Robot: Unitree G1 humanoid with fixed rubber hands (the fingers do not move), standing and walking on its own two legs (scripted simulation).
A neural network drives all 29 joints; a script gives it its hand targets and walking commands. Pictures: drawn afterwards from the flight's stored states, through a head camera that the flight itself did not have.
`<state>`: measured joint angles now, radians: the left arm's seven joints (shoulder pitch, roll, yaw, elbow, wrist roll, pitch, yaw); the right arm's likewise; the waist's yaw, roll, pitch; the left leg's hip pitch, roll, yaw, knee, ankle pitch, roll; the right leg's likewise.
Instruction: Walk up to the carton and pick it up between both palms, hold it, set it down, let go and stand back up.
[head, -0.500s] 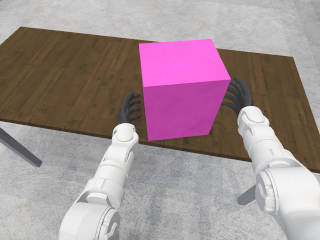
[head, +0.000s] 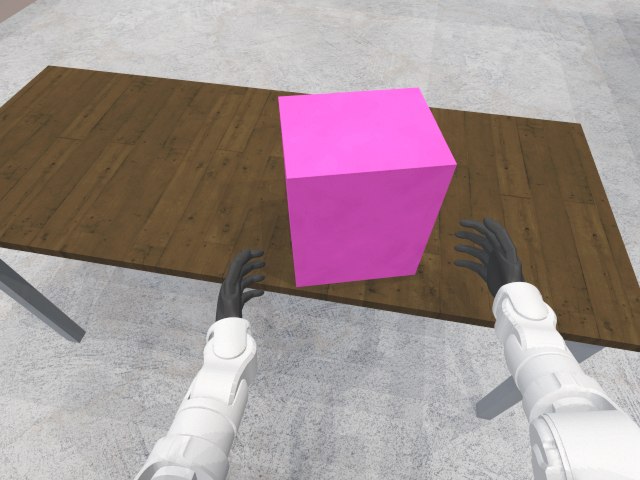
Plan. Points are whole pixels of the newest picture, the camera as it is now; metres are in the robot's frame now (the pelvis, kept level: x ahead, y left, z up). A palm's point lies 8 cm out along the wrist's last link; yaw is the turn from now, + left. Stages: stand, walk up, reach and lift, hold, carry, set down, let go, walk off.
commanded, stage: set down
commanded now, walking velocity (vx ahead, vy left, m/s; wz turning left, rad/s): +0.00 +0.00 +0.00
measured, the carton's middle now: (353, 194) +0.56 +0.00 +0.01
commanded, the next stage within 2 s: none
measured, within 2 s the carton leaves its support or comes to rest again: neither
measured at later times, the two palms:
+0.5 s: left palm (230, 341) +0.30 +0.15 -0.01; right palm (523, 317) +0.36 -0.23 +0.00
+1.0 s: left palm (237, 378) +0.26 +0.13 -0.01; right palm (562, 383) +0.28 -0.25 +0.01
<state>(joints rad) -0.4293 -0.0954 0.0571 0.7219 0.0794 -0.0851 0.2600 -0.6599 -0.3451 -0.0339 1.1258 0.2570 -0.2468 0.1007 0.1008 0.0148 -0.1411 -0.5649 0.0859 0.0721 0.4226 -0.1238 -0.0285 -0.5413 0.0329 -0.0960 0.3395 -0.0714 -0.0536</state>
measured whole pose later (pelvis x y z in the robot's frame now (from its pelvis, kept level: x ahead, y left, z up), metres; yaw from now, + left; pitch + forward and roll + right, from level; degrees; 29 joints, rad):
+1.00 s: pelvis -0.01 -0.01 +0.00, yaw +0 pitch +6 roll +0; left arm -0.08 -0.06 -0.05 0.48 0.02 -0.05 0.27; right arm -0.21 -0.36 0.01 0.83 0.31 -0.29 0.22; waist 0.03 -0.04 -0.06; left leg -0.38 0.08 0.08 0.43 -0.14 -0.03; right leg -0.40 0.03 -0.07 0.42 -0.12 -0.06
